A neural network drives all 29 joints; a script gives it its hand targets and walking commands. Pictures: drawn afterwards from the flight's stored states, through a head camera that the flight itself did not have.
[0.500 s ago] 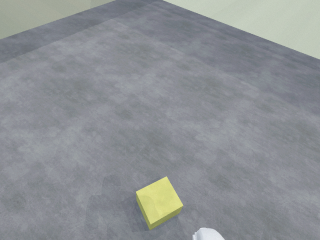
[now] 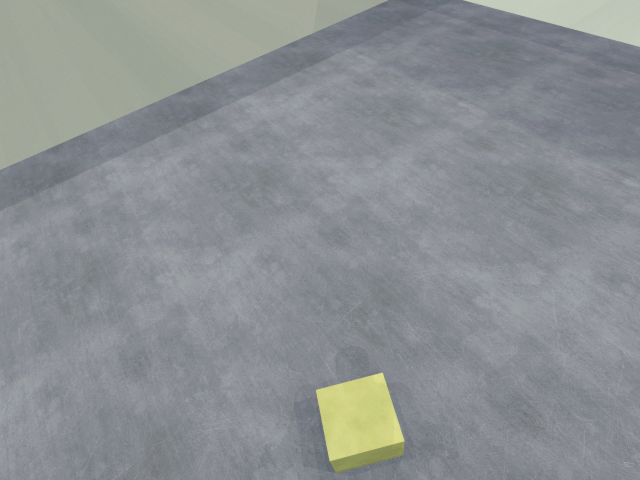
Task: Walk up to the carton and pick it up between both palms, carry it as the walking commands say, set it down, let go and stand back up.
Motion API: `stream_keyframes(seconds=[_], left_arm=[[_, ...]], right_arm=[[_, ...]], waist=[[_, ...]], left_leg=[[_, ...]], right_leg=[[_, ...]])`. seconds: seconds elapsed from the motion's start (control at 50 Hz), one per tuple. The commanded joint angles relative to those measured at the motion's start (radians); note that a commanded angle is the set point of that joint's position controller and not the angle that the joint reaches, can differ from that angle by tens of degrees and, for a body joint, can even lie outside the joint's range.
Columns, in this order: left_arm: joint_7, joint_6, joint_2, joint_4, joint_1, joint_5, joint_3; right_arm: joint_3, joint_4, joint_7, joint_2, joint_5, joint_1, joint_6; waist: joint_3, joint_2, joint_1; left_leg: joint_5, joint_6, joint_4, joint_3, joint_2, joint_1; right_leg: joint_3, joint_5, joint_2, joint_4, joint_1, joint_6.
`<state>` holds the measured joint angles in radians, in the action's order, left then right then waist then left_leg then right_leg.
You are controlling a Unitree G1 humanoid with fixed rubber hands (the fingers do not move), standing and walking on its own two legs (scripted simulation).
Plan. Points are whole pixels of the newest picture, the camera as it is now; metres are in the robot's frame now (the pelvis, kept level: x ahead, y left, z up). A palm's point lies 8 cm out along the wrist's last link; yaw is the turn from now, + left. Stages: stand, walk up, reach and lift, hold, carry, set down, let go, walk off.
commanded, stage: walk up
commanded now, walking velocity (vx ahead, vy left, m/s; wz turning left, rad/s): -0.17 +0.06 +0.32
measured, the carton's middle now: (359, 422) +0.40 +0.02 -0.70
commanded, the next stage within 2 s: none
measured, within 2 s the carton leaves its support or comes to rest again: neither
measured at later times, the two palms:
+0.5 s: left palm out of the picture -0.09 +0.33 -0.17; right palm out of the picture +0.12 -0.13 -0.14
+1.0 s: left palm out of the picture +0.00 +0.34 -0.14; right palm out of the picture -0.07 -0.17 -0.12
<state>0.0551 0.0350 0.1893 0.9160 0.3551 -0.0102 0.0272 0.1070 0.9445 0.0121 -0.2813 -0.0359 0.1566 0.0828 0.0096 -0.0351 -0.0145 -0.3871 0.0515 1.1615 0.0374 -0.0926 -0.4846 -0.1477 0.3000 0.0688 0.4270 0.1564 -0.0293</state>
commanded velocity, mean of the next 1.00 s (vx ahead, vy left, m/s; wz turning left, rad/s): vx -0.08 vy -0.06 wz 0.13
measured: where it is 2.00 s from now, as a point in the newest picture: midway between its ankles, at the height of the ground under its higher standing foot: outside the picture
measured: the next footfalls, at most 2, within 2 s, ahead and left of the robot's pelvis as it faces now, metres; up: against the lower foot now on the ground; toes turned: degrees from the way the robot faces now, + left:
left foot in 0.46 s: +0.02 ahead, +0.22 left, +0.00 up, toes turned +11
right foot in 1.10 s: -0.03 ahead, -0.10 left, +0.00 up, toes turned +12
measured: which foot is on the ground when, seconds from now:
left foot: up 0.00-0.44, down 0.46-1.00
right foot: down 0.00-0.44, up 0.46-1.00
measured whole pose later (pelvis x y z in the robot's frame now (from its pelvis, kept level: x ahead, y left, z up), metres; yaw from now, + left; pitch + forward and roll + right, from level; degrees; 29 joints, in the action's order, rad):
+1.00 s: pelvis -0.05 +0.07 +0.00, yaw +7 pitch +2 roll -4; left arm -0.01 -0.10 0.26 0.91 0.20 0.02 0.07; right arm 0.05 1.02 -0.05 -0.18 -0.03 0.35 0.00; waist 0.05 -0.03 0.08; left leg -0.12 0.02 0.38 -0.02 0.13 -0.29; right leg -0.04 0.42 -0.01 0.77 0.31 0.05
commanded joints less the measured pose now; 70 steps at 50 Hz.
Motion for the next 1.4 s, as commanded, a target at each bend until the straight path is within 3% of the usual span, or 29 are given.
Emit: stream_keyframes(seconds=[0.0, 0.04, 0.28, 0.34, 0.38, 0.4, 0.42, 0.44, 0.46, 0.48, 0.5, 0.56, 0.66, 0.7, 0.74, 0.78, 0.82, 0.86, 0.92, 0.96, 1.0, 1.06, 1.08, 1.1, 1.14, 1.16, 1.24, 1.32, 1.38], left_arm=[[0.015, 0.002, 0.177, -0.014, 0.106, 0.001, 0.037], [0.013, -0.003, 0.186, 0.013, 0.181, 0.014, 0.038], [-0.008, 0.000, 0.160, 0.007, 0.197, 0.027, 0.053], [-0.024, -0.039, 0.138, -0.015, 0.060, 0.032, 0.047], [-0.027, -0.046, 0.165, -0.012, 0.056, 0.031, 0.049], [-0.034, -0.053, 0.182, -0.006, 0.080, 0.021, 0.070], [-0.042, -0.077, 0.157, 0.022, 0.077, 0.021, 0.072], [-0.036, -0.094, 0.119, -0.015, 0.128, 0.046, 0.072], [-0.024, -0.097, 0.112, -0.027, 0.088, 0.025, 0.066], [-0.036, -0.096, 0.124, -0.046, 0.067, 0.001, 0.072], [-0.051, -0.096, 0.067, -0.045, 0.037, -0.003, 0.055], [-0.071, -0.107, 0.085, 0.026, 0.048, 0.061, 0.061], [-0.070, -0.129, 0.054, -0.012, -0.010, 0.018, 0.050], [-0.063, -0.136, 0.104, -0.021, -0.015, 0.033, 0.064], [-0.074, -0.150, 0.124, -0.054, -0.103, 0.033, 0.063], [-0.068, -0.145, 0.146, -0.040, -0.102, 0.045, 0.068], [-0.081, -0.137, 0.145, -0.043, -0.085, 0.038, 0.063], [-0.086, -0.138, 0.127, -0.066, -0.178, 0.048, 0.060], [-0.077, -0.132, 0.134, -0.059, -0.157, 0.036, 0.058], [-0.063, -0.111, 0.113, -0.054, -0.135, 0.023, 0.049], [-0.060, -0.117, 0.066, -0.037, -0.107, 0.018, 0.042], [-0.060, -0.078, 0.177, 0.009, 0.054, 0.014, 0.073], [-0.056, -0.067, 0.249, 0.001, 0.060, 0.020, 0.090], [-0.050, -0.059, 0.253, -0.061, -0.058, 0.028, 0.073], [-0.043, -0.065, 0.183, -0.084, -0.140, 0.043, 0.047], [-0.033, -0.048, 0.130, -0.071, -0.156, 0.038, 0.034], [-0.024, 0.003, 0.081, -0.014, -0.076, 0.015, -0.004], [-0.018, 0.008, 0.059, 0.061, -0.026, 0.016, -0.017], [-0.020, 0.003, 0.080, 0.097, 0.042, 0.006, 0.001]], right_arm=[[0.005, -0.005, 0.015, -0.027, 0.001, 0.025, 0.019], [0.021, -0.009, 0.028, -0.061, 0.011, 0.017, 0.024], [-0.027, -0.043, 0.006, 0.022, 0.019, -0.155, 0.015], [-0.037, -0.050, 0.006, 0.029, 0.014, -0.135, -0.003], [-0.030, -0.026, -0.015, -0.007, 0.003, -0.075, 0.000], [-0.042, -0.024, -0.027, 0.030, 0.004, 0.020, -0.017], [-0.031, -0.012, -0.048, -0.043, -0.006, 0.048, -0.042], [0.004, -0.001, -0.064, -0.198, -0.028, 0.157, -0.058], [0.017, -0.001, -0.072, -0.231, -0.001, 0.206, -0.077], [-0.004, -0.017, -0.076, -0.220, 0.002, 0.146, -0.073], [-0.037, -0.021, -0.061, -0.124, 0.020, 0.099, -0.076], [-0.037, -0.041, -0.065, -0.085, 0.026, 0.000, -0.079], [-0.027, -0.012, -0.066, -0.089, 0.007, 0.115, -0.105], [-0.044, 0.012, -0.061, -0.029, 0.025, 0.147, -0.117], [-0.032, 0.006, -0.072, -0.095, 0.005, 0.153, -0.117], [-0.021, 0.022, -0.067, -0.107, 0.017, 0.196, -0.107], [-0.017, 0.027, -0.068, -0.102, 0.009, 0.190, -0.099], [-0.022, 0.021, -0.076, -0.079, 0.003, 0.182, -0.088], [-0.003, 0.038, -0.076, -0.101, 0.000, 0.262, -0.088], [-0.016, 0.051, -0.073, -0.069, 0.008, 0.256, -0.082], [0.016, 0.046, -0.074, -0.153, -0.005, 0.226, -0.062], [0.006, 0.005, -0.069, -0.095, 0.014, 0.154, -0.059], [-0.014, -0.021, -0.062, -0.029, 0.021, 0.125, -0.061], [-0.022, 0.005, -0.071, 0.026, 0.005, 0.159, -0.048], [-0.009, 0.015, -0.078, 0.023, -0.011, 0.168, -0.023], [-0.019, 0.021, -0.052, 0.036, -0.020, 0.190, -0.031], [-0.017, 0.087, -0.027, 0.003, 0.007, 0.201, -0.037], [-0.035, 0.091, -0.026, 0.042, 0.033, 0.142, -0.026], [-0.045, 0.085, -0.044, 0.044, 0.030, 0.088, -0.049]], waist=[[-0.021, 0.160, 0.001], [-0.091, 0.191, -0.026], [-0.007, 0.236, -0.039], [0.049, 0.264, 0.001], [0.123, 0.260, -0.022], [0.077, 0.248, 0.040], [0.013, 0.128, 0.088], [-0.014, -0.196, 0.100], [-0.105, -0.335, 0.106], [-0.126, -0.233, 0.082], [-0.059, -0.238, 0.058], [0.001, -0.200, 0.026], [0.032, -0.142, 0.011], [0.003, -0.150, 0.019], [0.018, -0.163, 0.041], [0.003, -0.135, 0.066], [0.033, -0.269, 0.037], [0.065, -0.125, 0.065], [-0.012, -0.216, 0.106], [0.037, -0.128, 0.090], [0.042, -0.244, 0.068], [-0.095, 0.004, -0.013], [-0.070, 0.263, -0.029], [-0.019, 0.284, 0.038], [-0.021, 0.231, 0.031], [0.005, 0.135, 0.060], [0.050, 0.074, 0.052], [0.072, 0.247, 0.032], [0.070, 0.205, 0.001]], left_leg=[[-0.021, 0.020, 0.002, 0.074, 0.050, -0.153], [-0.004, 0.009, 0.064, 0.101, 0.004, -0.119], [0.049, 0.021, -0.170, -0.011, 0.098, -0.068], [0.031, 0.014, -0.417, -0.130, 0.104, 0.187], [-0.046, -0.004, -0.488, -0.122, 0.119, 0.142], [0.043, -0.017, -0.674, -0.092, 0.169, 0.284], [0.331, -0.010, -0.773, -0.024, 0.254, 0.378], [0.657, -0.061, -0.756, 0.295, 0.512, 0.543], [1.118, -0.135, -0.767, 0.408, 0.670, 0.510], [0.979, -0.207, -0.811, 0.309, 0.623, 0.410], [0.666, -0.153, -0.816, 0.142, 0.477, 0.303], [0.102, -0.084, -0.895, 0.122, 0.350, 0.223], [0.698, -0.138, -0.833, 0.035, 0.400, 0.244], [0.628, -0.108, -0.846, 0.084, 0.404, 0.308], [0.413, -0.178, -0.886, 0.162, 0.444, 0.312], [-0.015, -0.117, -0.964, 0.182, 0.415, 0.292], [-0.021, -0.135, -0.972, 0.149, 0.395, 0.239], [-0.054, -0.177, -1.008, 0.233, 0.451, 0.237], [0.117, -0.199, -0.954, 0.218, 0.459, 0.383], [0.175, -0.206, -0.947, 0.205, 0.458, 0.292], [0.248, -0.185, -0.928, 0.156, 0.444, 0.216], [0.168, -0.115, -0.724, 0.034, 0.314, 0.026], [-0.062, -0.063, -0.516, -0.058, 0.180, -0.073], [-0.185, -0.058, -0.292, -0.111, 0.102, -0.050], [-0.150, -0.088, -0.038, 0.010, 0.068, -0.009], [-0.005, -0.084, -0.110, 0.076, 0.139, 0.031], [0.047, -0.065, -0.260, -0.007, 0.124, 0.007], [0.029, -0.046, -0.433, -0.047, 0.115, 0.084], [0.020, -0.032, -0.585, -0.080, 0.087, 0.131]], right_leg=[[0.205, -1.198, 0.303, 0.035, -0.197, -0.004], [0.187, -1.161, 0.278, 0.061, -0.253, 0.089], [0.077, -0.920, 0.294, 0.009, -0.131, -0.077], [0.004, -0.120, 0.181, -0.106, 0.101, -0.058], [0.093, -0.445, 0.319, -0.074, 0.084, -0.080], [0.035, -0.415, 0.258, 0.017, 0.084, -0.046], [-0.054, -0.147, 0.115, 0.148, 0.125, 0.016], [-0.037, 0.331, 0.016, 0.423, 0.372, 0.050], [0.129, 0.397, 0.022, 0.548, 0.374, 0.065], [0.157, 0.335, 0.019, 0.638, 0.331, 0.072], [0.178, 0.225, 0.018, 0.587, 0.310, 0.054], [0.163, 0.064, 0.012, 0.662, 0.287, 0.059], [0.160, 0.009, -0.023, 0.680, 0.337, 0.067], [0.166, -0.037, -0.018, 0.696, 0.332, 0.077], [0.151, 0.011, -0.039, 0.613, 0.352, 0.099], [0.149, 0.004, -0.048, 0.592, 0.309, 0.103], [0.150, -0.008, -0.044, 0.587, 0.320, 0.080], [0.115, 0.072, -0.049, 0.515, 0.330, 0.081], [0.132, 0.136, -0.049, 0.367, 0.300, 0.092], [0.129, 0.158, -0.055, 0.252, 0.233, 0.065], [0.107, 0.082, -0.059, 0.147, 0.112, 0.046], [0.130, -0.071, -0.012, -0.136, -0.208, 0.007], [0.350, 0.015, 0.203, -0.265, -0.194, -0.012], [0.414, -0.122, 0.287, -0.266, -0.009, -0.069], [0.310, -0.102, 0.220, -0.208, 0.135, -0.114], [0.258, 0.045, 0.174, -0.216, 0.160, -0.050], [0.297, -0.398, 0.196, -0.186, -0.032, -0.035], [0.283, -0.423, 0.199, -0.186, -0.064, -0.040], [0.247, -0.696, 0.129, -0.128, -0.115, -0.036]])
